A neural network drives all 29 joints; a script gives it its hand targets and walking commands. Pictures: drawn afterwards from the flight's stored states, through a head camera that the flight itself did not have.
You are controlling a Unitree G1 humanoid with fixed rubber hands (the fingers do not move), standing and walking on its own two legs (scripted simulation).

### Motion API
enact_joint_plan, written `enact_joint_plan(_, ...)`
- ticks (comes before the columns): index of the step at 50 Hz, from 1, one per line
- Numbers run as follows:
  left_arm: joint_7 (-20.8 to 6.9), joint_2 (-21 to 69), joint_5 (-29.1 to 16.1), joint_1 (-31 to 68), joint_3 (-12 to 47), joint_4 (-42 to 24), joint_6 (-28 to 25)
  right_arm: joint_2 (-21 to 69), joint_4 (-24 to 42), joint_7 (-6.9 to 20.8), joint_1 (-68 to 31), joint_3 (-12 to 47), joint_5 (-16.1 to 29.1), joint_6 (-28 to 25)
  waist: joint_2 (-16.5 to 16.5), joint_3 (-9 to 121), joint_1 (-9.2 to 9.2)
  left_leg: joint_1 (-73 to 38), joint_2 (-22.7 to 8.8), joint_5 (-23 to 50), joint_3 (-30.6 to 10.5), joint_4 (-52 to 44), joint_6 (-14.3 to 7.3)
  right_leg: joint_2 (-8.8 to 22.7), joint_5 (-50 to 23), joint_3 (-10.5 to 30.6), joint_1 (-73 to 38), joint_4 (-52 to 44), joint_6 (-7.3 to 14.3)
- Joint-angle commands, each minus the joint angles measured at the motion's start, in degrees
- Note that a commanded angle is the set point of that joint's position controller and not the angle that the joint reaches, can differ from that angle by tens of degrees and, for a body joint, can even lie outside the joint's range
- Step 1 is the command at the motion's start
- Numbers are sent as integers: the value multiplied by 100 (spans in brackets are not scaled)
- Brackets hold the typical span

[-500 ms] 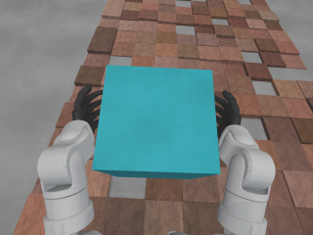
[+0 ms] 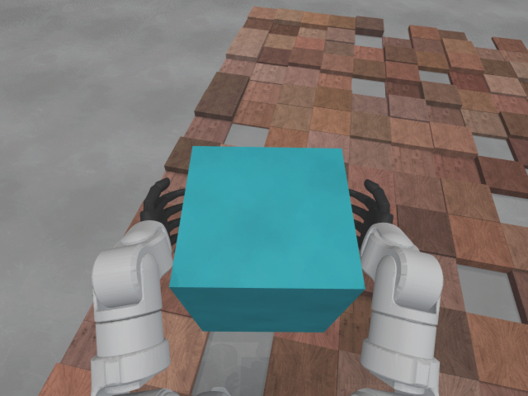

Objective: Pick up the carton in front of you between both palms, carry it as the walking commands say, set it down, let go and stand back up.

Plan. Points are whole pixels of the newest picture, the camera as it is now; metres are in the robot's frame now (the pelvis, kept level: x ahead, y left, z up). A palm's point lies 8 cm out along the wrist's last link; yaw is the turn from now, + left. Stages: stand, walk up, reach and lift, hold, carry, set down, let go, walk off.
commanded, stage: carry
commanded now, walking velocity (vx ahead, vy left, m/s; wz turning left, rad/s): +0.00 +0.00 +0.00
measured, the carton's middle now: (265, 249) +0.34 +0.02 +0.03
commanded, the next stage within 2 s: none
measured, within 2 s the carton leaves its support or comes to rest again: neither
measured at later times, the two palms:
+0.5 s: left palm (184, 204) +0.35 +0.13 +0.13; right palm (410, 214) +0.35 -0.17 +0.13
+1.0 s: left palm (198, 208) +0.34 +0.11 +0.13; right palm (425, 224) +0.34 -0.19 +0.13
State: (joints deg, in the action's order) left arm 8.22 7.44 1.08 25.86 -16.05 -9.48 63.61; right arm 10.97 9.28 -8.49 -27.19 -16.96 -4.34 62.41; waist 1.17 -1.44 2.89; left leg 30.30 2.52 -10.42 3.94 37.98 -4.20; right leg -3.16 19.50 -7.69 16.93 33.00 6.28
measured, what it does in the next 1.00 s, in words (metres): steps on the spot: right foot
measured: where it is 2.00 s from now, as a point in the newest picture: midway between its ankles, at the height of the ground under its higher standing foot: outside the picture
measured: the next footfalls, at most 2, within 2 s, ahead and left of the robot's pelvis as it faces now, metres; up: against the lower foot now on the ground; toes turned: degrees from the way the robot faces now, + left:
right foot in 0.20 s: +0.09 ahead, -0.12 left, +0.00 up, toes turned +0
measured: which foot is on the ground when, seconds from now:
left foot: down 0.00-1.00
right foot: down 0.00-0.04, up 0.06-0.18, down 0.20-1.00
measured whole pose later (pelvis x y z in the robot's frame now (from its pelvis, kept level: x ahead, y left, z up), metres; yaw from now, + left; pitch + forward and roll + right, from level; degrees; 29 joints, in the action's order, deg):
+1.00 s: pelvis +0.03 -0.03 +0.01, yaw -1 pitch +2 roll +2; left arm 7.8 7.2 4.0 22.7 -14.0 -2.9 62.7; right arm 7.7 1.0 -8.6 -24.0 -14.0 -3.3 61.0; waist 1.9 6.3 -0.6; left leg 21.4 0.8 -12.7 3.5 32.5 -0.6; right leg -1.0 14.2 0.6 16.1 27.3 3.0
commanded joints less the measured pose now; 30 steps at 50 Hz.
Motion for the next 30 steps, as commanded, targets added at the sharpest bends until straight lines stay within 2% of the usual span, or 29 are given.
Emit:
enact_joint_plan(1, -418, 4507, -1265, 3132, 4126, -200, -134, 3991, -215, 212, -2488, 3936, 996, -177, -1199, 3886, -722, -4647, -2290, 6478, -2230, -492, -1712, 386, 1887, 1298, 1522, 2324, -836)
enact_joint_plan(2, -421, 4473, -1300, 3228, 4301, -396, -170, 3837, -279, 242, -2008, 3771, 916, -171, -974, 3553, -636, -4093, -1992, 6033, -2002, -540, -1427, 300, 1915, 1305, 1255, 1938, -681)
enact_joint_plan(3, -421, 4506, -1152, 2979, 4064, -313, -187, 4126, 169, 275, -2458, 4084, 1168, -201, -777, 3331, -546, -3814, -1814, 5637, -1876, -721, -1201, 432, 1744, 1430, 1370, 1063, -507)
enact_joint_plan(4, -405, 4507, -1164, 3084, 4033, -393, -266, 4278, 207, 315, -2619, 4133, 1269, -192, -304, 3586, -449, -3998, -1585, 4891, -1684, -813, -1067, 323, 1128, 1059, 922, 425, -542)
enact_joint_plan(5, -358, 4573, -906, 2685, 3843, -298, -274, 4497, 185, 347, -2755, 4302, 1479, -194, -396, 3348, -366, -3508, -1392, 4120, -1496, -966, -875, 152, 637, 852, 386, -355, -558)
enact_joint_plan(6, -294, 4482, -610, 2384, 3698, -98, -251, 4336, 202, 356, -2853, 4267, 1475, -182, -714, 3197, -298, -3011, -1365, 3248, -1348, -1045, -710, 174, -69, 837, -236, -838, -553)
enact_joint_plan(7, -270, 4245, -596, 2503, 3646, -236, -275, 4178, 30, 390, -2660, 4236, 1562, -163, -477, 3131, -298, -2504, -1285, 2426, -1131, -1035, -542, 365, -1003, 777, -982, -1245, -548)
enact_joint_plan(8, -246, 4235, -432, 2566, 3633, -156, -282, 4125, 369, 411, -2870, 4327, 1605, -221, -172, 3121, -284, -2113, -1117, 2082, -1130, -967, -330, 520, -1385, 1067, -1541, -1158, -484)
enact_joint_plan(9, -251, 4288, -478, 2664, 3573, -240, -321, 4239, 278, 445, -2903, 4393, 1718, -182, 108, 3165, -325, -1867, -823, 825, -785, -1090, -182, 620, -1361, 1108, -1528, -874, -438)
enact_joint_plan(11, -208, 3989, -328, 2728, 3456, 194, -246, 3860, 88, 383, -3132, 4145, 1609, -165, 0, 2586, -331, -1482, -762, -135, -771, -1232, 6, 741, -1071, 1096, -1158, -748, -441)
enact_joint_plan(12, -205, 3829, -362, 2773, 3486, 257, -224, 3541, -177, 306, -2917, 3928, 1381, -127, -342, 2208, -320, -1142, -836, -898, -999, -1571, -30, 760, -557, 1116, -825, -736, -501)
enact_joint_plan(13, -193, 3759, -311, 2722, 3346, 399, -186, 3498, -308, 260, -2804, 3781, 1223, -81, -156, 2013, -318, -1131, -796, -1106, -937, -1820, -65, 805, -348, 1198, -473, -809, -478)
enact_joint_plan(14, -125, 3561, -60, 2471, 3114, 707, -166, 3571, -753, 232, -2939, 3653, 1201, -67, -83, 1921, -322, -1078, -881, -959, -1008, -1794, -77, 736, -307, 1081, -522, -764, -468)
enact_joint_plan(15, -91, 3522, -177, 2634, 3257, 511, -160, 3578, -929, 184, -2574, 3454, 1018, -20, -58, 1810, -321, -1295, -886, -434, -943, -1598, -40, 797, -583, 1188, -297, -835, -406)
enact_joint_plan(16, -85, 3546, -289, 2592, 3159, 728, -122, 3464, -1243, 127, -2446, 3349, 953, 8, -183, 1904, -291, -1235, -951, -600, -1095, -1676, -61, 770, -539, 1064, -468, -795, -466)
enact_joint_plan(17, -56, 3514, -167, 2534, 2956, 932, -77, 3463, -1247, 108, -2536, 3289, 921, 3, -290, 2027, -264, -1260, -893, -490, -930, -1482, -72, 859, -677, 1209, -560, -903, -476)
enact_joint_plan(18, -33, 3513, -150, 2592, 2948, 1065, -79, 3489, -1503, 71, -2465, 3099, 726, 9, -184, 1952, -229, -1332, -750, 129, -738, -1299, 20, 990, -816, 1277, -380, -820, -331)
enact_joint_plan(19, -35, 3718, -225, 2712, 2984, 1004, -126, 3618, -1222, 52, -2827, 3178, 851, -21, 126, 1784, -262, -1549, -773, 416, -637, -1180, 43, 974, -860, 1349, -38, -867, -368)
enact_joint_plan(20, -47, 3871, -417, 3078, 3126, 726, -166, 3762, -1408, 34, -2664, 3072, 758, -35, -86, 2009, -261, -1612, -812, 552, -694, -1101, 71, 1018, -1068, 1308, -176, -915, -303)
enact_joint_plan(21, -41, 3990, -431, 3292, 3179, 601, -204, 3864, -1228, 6, -2938, 3102, 843, -79, -1, 2017, -317, -1744, -781, 565, -631, -974, 100, 1029, -1426, 1482, -40, -971, -332)
enact_joint_plan(22, -39, 3981, -472, 3324, 3065, 840, -196, 3837, -1221, -16, -3083, 3124, 816, -103, 236, 2032, -271, -1641, -731, 372, -642, -921, 47, 1079, -1095, 1457, -105, -1091, -364)
enact_joint_plan(23, -30, 4130, -557, 3392, 3142, 937, -210, 3832, -1244, -78, -3092, 3104, 769, -123, -100, 1989, -320, -1593, -788, 432, -705, -969, 79, 1075, -1416, 1497, -143, -1131, -306)
enact_joint_plan(24, -14, 4138, -497, 3239, 3046, 1012, -252, 3736, -1234, -74, -2966, 3013, 740, -103, 390, 1969, -267, -1609, -840, 387, -588, -981, 128, 1114, -1579, 1461, -214, -980, -346)
enact_joint_plan(25, -29, 4132, -610, 3331, 3145, 790, -282, 3913, -1176, -78, -2999, 3106, 785, -135, 179, 2198, -307, -1770, -781, 285, -582, -812, 97, 1106, -1613, 1501, -239, -1102, -323)
enact_joint_plan(26, -9, 4102, -618, 3598, 3195, 694, -302, 3864, -1221, -77, -3040, 3020, 733, -124, 93, 1965, -279, -1694, -658, 266, -471, -761, 217, 1182, -1896, 1666, -138, -1177, -390)
enact_joint_plan(27, -13, 4218, -694, 3391, 3264, 617, -310, 4018, -1275, -66, -2799, 3133, 776, -118, 183, 2213, -316, -1553, -673, 280, -560, -780, 143, 1195, -2045, 1549, -479, -1078, -287)
enact_joint_plan(28, -48, 4414, -724, 3249, 3337, 733, -314, 4027, -889, -64, -3093, 3247, 867, -166, 435, 2304, -276, -1428, -703, 170, -570, -837, 172, 1237, -2539, 1644, -828, -907, -373)
enact_joint_plan(29, -74, 4332, -699, 3141, 3290, 860, -302, 4016, -870, -50, -3089, 3415, 941, -178, 544, 2465, -292, -1475, -584, 250, -545, -809, 171, 1182, -2631, 1548, -772, -894, -371)
enact_joint_plan(30, -87, 4330, -723, 3215, 3379, 564, -341, 4222, -978, -11, -3011, 3346, 958, -158, 494, 2428, -243, -1384, -494, 103, -432, -701, 204, 1245, -2662, 1725, -790, -1042, -414)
